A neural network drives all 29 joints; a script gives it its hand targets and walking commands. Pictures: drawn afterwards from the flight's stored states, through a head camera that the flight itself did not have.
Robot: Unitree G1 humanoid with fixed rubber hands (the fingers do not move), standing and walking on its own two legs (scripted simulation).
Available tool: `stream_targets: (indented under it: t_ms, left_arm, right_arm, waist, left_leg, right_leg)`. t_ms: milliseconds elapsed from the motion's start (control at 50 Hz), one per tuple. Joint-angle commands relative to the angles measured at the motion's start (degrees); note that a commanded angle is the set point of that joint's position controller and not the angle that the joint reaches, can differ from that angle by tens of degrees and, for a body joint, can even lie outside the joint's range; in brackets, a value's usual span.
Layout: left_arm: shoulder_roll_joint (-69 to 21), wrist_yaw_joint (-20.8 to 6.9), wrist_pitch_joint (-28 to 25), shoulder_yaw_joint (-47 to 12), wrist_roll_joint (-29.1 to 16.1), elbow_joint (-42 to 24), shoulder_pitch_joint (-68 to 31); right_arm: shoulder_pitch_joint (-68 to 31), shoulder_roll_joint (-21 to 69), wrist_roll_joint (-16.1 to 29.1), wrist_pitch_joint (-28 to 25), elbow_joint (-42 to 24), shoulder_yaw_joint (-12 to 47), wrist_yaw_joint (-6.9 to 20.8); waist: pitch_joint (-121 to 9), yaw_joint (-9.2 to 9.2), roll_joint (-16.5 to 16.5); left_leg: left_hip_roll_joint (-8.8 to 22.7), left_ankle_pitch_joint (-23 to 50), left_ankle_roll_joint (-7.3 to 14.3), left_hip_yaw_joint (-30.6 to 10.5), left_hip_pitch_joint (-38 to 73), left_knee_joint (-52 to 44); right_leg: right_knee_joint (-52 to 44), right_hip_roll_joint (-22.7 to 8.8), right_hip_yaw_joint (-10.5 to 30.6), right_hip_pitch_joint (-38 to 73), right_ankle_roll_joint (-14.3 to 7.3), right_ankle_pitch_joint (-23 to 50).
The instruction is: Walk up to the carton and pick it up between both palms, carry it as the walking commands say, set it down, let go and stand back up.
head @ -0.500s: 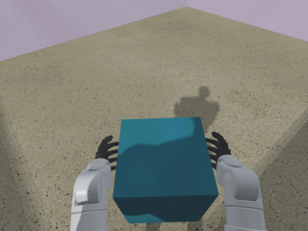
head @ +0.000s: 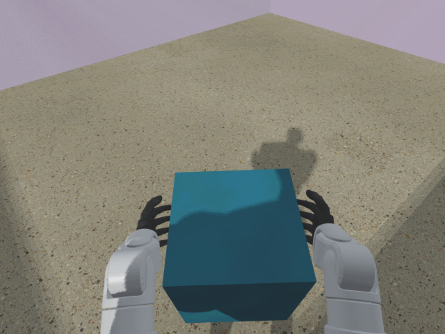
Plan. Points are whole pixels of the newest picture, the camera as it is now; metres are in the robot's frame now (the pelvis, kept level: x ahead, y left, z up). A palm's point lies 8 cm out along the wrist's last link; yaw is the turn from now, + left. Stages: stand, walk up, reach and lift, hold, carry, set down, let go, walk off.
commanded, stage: carry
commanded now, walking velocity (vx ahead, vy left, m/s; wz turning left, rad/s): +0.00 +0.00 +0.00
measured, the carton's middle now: (234, 250) +0.28 +0.00 -0.01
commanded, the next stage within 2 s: none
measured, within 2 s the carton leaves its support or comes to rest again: neither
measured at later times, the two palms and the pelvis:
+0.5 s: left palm (147, 239) +0.26 +0.15 +0.07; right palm (323, 235) +0.26 -0.15 +0.07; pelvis -0.01 +0.00 +0.00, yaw +0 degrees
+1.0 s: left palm (144, 239) +0.25 +0.15 +0.09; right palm (327, 234) +0.26 -0.15 +0.09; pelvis -0.01 +0.00 +0.00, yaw +1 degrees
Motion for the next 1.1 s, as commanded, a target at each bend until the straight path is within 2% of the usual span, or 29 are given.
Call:
stream_targets:
  t_ms: [0, 40, 60, 120, 140, 160, 180, 200, 220, 320, 360, 400, 440, 480, 540, 560, 580, 600, 740, 800, 860, 880, 900, 940, 960, 980, 1020, 1040, 1080]
  left_arm:
    - [-48.7, -12.3, -0.7, -34.8, -18.9, -6.1, -26.3]
    - [-47.8, -12.2, -0.9, -33.7, -17.6, -3.9, -24.8]
    - [-47.3, -12.2, -1.3, -33.6, -17.7, -4.4, -24.5]
    - [-48.1, -12.3, -1.8, -33.6, -17.8, -4.7, -25.1]
    - [-47.9, -12.1, -1.7, -34.1, -18.0, -5.7, -24.5]
    - [-48.2, -12.3, -2.0, -32.6, -17.0, -2.8, -24.3]
    - [-48.5, -12.3, -2.0, -34.2, -18.1, -5.4, -25.1]
    - [-48.4, -12.2, -2.0, -33.4, -17.7, -4.2, -25.2]
    - [-48.3, -12.2, -1.9, -34.6, -18.5, -7.1, -25.8]
    - [-47.7, -12.2, -1.2, -33.4, -17.6, -3.8, -24.3]
    - [-48.2, -12.3, -1.0, -34.8, -18.5, -5.8, -25.2]
    - [-47.7, -12.4, -0.9, -33.5, -17.5, -2.9, -24.5]
    - [-47.8, -12.5, -1.5, -32.7, -16.7, -1.5, -24.0]
    - [-48.6, -12.5, -1.8, -34.0, -17.8, -4.4, -25.7]
    - [-48.6, -12.3, -2.2, -34.0, -18.1, -5.6, -27.1]
    - [-48.9, -12.3, -2.0, -34.1, -18.2, -5.5, -27.1]
    - [-48.8, -12.2, -2.0, -34.0, -18.0, -4.6, -26.3]
    - [-48.6, -12.2, -2.2, -33.7, -17.6, -4.5, -25.4]
    - [-48.2, -12.2, -1.5, -34.7, -18.5, -5.8, -24.7]
    - [-47.7, -12.2, -2.2, -32.5, -16.4, -2.7, -24.4]
    - [-48.6, -12.1, -1.7, -35.2, -18.6, -6.9, -25.9]
    - [-50.2, -12.0, -0.3, -39.3, -22.1, -13.6, -28.2]
    - [-51.6, -11.7, 2.3, -42.6, -25.5, -19.7, -30.4]
    - [-50.6, -11.5, 5.6, -40.2, -23.2, -13.7, -26.5]
    - [-49.4, -11.5, 6.1, -38.5, -21.2, -10.7, -23.2]
    - [-48.7, -11.6, 6.5, -37.8, -19.8, -9.1, -20.5]
    - [-49.0, -12.1, 7.4, -38.0, -19.7, -8.3, -18.4]
    - [-49.5, -12.3, 7.5, -38.0, -20.1, -8.2, -19.1]
    - [-51.3, -12.5, 7.3, -38.2, -21.0, -8.9, -22.5]
  right_arm:
    - [-27.6, 46.5, 18.4, 0.6, -4.8, 38.4, 13.2]
    - [-26.5, 46.2, 17.3, 0.3, -3.1, 37.2, 13.3]
    - [-26.5, 46.4, 17.6, 0.2, -3.5, 37.6, 13.3]
    - [-26.8, 46.5, 17.5, -0.4, -3.4, 37.6, 13.3]
    - [-27.6, 46.8, 18.2, -0.3, -5.5, 38.4, 13.2]
    - [-27.4, 46.0, 17.1, -0.5, -2.9, 36.9, 13.3]
    - [-27.9, 46.9, 18.4, -0.4, -5.0, 38.7, 13.3]
    - [-28.3, 46.9, 17.9, -0.5, -4.0, 37.7, 13.3]
    - [-28.2, 47.1, 18.6, -0.2, -5.6, 39.0, 13.3]
    - [-26.8, 45.9, 17.7, 0.2, -3.3, 37.7, 13.2]
    - [-26.8, 46.4, 18.3, 0.5, -4.6, 38.7, 13.3]
    - [-26.7, 46.2, 17.3, 0.5, -2.3, 37.5, 13.4]
    - [-26.3, 46.0, 16.7, -0.2, -1.1, 36.6, 13.5]
    - [-28.0, 46.9, 17.8, -0.4, -3.5, 37.8, 13.5]
    - [-28.5, 47.9, 18.2, -0.7, -3.5, 38.0, 13.4]
    - [-28.2, 47.7, 18.2, -0.7, -4.0, 38.1, 13.4]
    - [-28.0, 47.5, 18.0, -0.6, -3.4, 37.9, 13.3]
    - [-27.6, 46.6, 17.6, -0.7, -3.5, 37.7, 13.2]
    - [-27.3, 46.9, 18.2, -0.2, -5.5, 39.2, 13.0]
    - [-26.0, 46.7, 16.6, -0.7, -1.3, 36.8, 13.3]
    - [-28.5, 47.4, 18.8, -0.3, -6.0, 39.5, 13.3]
    - [-31.4, 49.1, 22.8, 1.1, -12.8, 43.6, 13.2]
    - [-33.4, 50.8, 26.4, 3.8, -18.0, 47.5, 13.0]
    - [-31.0, 50.1, 25.4, 7.1, -13.7, 45.8, 13.3]
    - [-27.2, 48.5, 23.9, 7.7, -9.4, 44.2, 13.5]
    - [-25.1, 47.2, 23.1, 8.0, -8.7, 43.7, 13.7]
    - [-24.1, 47.0, 23.1, 9.1, -8.5, 44.1, 14.3]
    - [-25.2, 47.6, 23.2, 9.3, -8.0, 44.2, 14.5]
    - [-28.3, 49.1, 24.0, 9.3, -8.2, 44.2, 15.2]
  waist:
    - [-10.9, -0.16, 0.1]
    - [-10.9, -0.12, 0.2]
    - [-12.5, -0.07, -0.4]
    - [-13.4, -0.04, 0.6]
    - [-13.4, -0.11, 0.4]
    - [-13.0, -0.22, -0.5]
    - [-12.1, -0.23, -0.5]
    - [-12.1, -0.16, -0.6]
    - [-11.6, -0.10, -0.4]
    - [-11.2, -0.10, -0.3]
    - [-11.6, -0.08, 0.0]
    - [-10.8, -0.11, -1.2]
    - [-10.9, -0.15, 0.0]
    - [-11.7, -0.09, 1.3]
    - [-11.4, -0.05, -0.5]
    - [-11.4, -0.11, 0.4]
    - [-11.1, -0.09, -0.8]
    - [-11.1, -0.18, -0.5]
    - [-12.3, -0.11, -0.9]
    - [-12.8, -0.14, 0.1]
    - [-12.4, -0.01, -0.1]
    - [-11.3, 0.05, 0.4]
    - [-10.4, 0.08, -1.2]
    - [-10.4, 0.02, -1.8]
    - [-10.5, -0.06, -1.2]
    - [-11.1, -0.04, -1.3]
    - [-12.8, 0.08, -0.6]
    - [-12.9, 0.16, -1.6]
    - [-11.2, 0.09, -2.2]
  left_leg:
    - [5.9, 13.2, 0.9, -4.8, 7.6, -3.2]
    - [5.9, 13.6, 1.0, -5.1, 6.8, -3.7]
    - [5.7, 13.6, 1.0, -4.7, 7.8, -3.1]
    - [6.0, 15.5, 1.2, -4.7, 9.0, -2.8]
    - [5.7, 16.1, 1.1, -4.4, 9.4, -2.6]
    - [6.1, 16.0, 1.2, -4.8, 8.7, -2.8]
    - [6.1, 14.9, 1.0, -5.0, 8.7, -3.2]
    - [5.9, 14.8, 1.1, -4.6, 8.9, -3.2]
    - [5.8, 13.1, 1.0, -4.6, 8.4, -3.4]
    - [5.9, 12.9, 0.9, -4.8, 7.5, -3.8]
    - [5.8, 13.1, 0.8, -4.6, 7.9, -3.6]
    - [6.1, 12.6, 0.9, -5.0, 7.5, -4.1]
    - [6.3, 13.0, 1.0, -5.1, 7.6, -4.2]
    - [6.0, 13.9, 0.8, -4.7, 8.6, -3.8]
    - [5.9, 13.4, 0.9, -4.8, 7.9, -3.9]
    - [6.0, 12.4, 0.9, -4.9, 7.8, -4.2]
    - [5.9, 11.5, 0.9, -4.9, 7.6, -4.3]
    - [6.0, 11.6, 0.8, -4.9, 8.2, -4.3]
    - [5.8, 14.2, 1.0, -4.5, 9.1, -3.1]
    - [6.1, 16.1, 0.9, -4.6, 8.7, -3.4]
    - [6.0, 15.3, 1.1, -4.9, 8.1, -3.5]
    - [5.8, 15.4, 1.1, -5.2, 6.5, -2.9]
    - [5.4, 14.6, 1.0, -5.3, 4.3, -2.4]
    - [4.8, 13.2, 1.2, -5.4, 1.4, -1.0]
    - [4.2, 14.5, 1.0, -4.8, 1.5, 0.4]
    - [3.9, 16.6, 1.0, -4.8, 1.0, 1.6]
    - [3.7, 21.9, 0.9, -5.2, -0.1, 3.8]
    - [3.8, 22.3, 0.8, -5.1, -0.5, 4.9]
    - [2.9, 18.8, 0.7, -4.6, -2.3, 6.4]
  right_leg:
    - [-6.0, -6.6, 4.9, -0.4, -1.3, 13.2]
    - [-5.4, -6.3, 4.3, 0.3, -1.3, 12.7]
    - [-5.4, -6.4, 4.3, 0.6, -1.2, 13.5]
    - [-5.3, -6.3, 4.3, 0.7, -1.2, 14.5]
    - [-5.2, -6.4, 4.4, 0.6, -1.3, 15.5]
    - [-5.1, -6.3, 3.9, 0.8, -1.1, 14.7]
    - [-5.3, -6.4, 4.4, 0.0, -1.2, 13.8]
    - [-5.4, -6.4, 4.3, -0.1, -1.0, 13.4]
    - [-6.1, -6.6, 4.7, -0.7, -1.1, 12.1]
    - [-5.8, -6.5, 4.5, -0.4, -1.2, 11.9]
    - [-5.9, -6.7, 4.6, -0.2, -1.3, 12.5]
    - [-5.9, -6.4, 4.4, -1.0, -1.0, 11.5]
    - [-5.9, -6.5, 4.3, -0.9, -1.2, 10.9]
    - [-5.7, -6.5, 4.5, -0.8, -1.1, 11.5]
    - [-5.9, -6.5, 4.4, -0.5, -1.2, 11.5]
    - [-6.2, -6.5, 4.7, -0.6, -1.2, 10.8]
    - [-6.6, -6.6, 4.7, -0.8, -1.3, 10.0]
    - [-6.5, -6.5, 4.5, -1.5, -1.2, 9.8]
    - [-6.1, -6.8, 4.8, -0.8, -1.3, 14.1]
    - [-5.1, -6.6, 4.2, 0.2, -1.3, 15.0]
    - [-5.3, -6.5, 3.7, 0.1, -1.1, 12.3]
    - [-4.8, -6.6, 3.2, 0.0, -0.7, 11.6]
    - [-5.0, -7.1, 3.5, -0.1, -0.9, 10.3]
    - [-4.5, -8.4, 4.4, 0.5, -1.3, 8.1]
    - [-3.8, -9.2, 3.8, 0.1, -1.4, 8.7]
    - [-2.8, -9.9, 3.6, 0.6, -1.5, 9.5]
    - [-0.7, -10.8, 2.1, 2.3, -1.2, 14.4]
    - [0.3, -11.6, 2.0, 2.2, -1.4, 16.7]
    - [-0.1, -13.6, 2.2, 0.6, -1.6, 14.8]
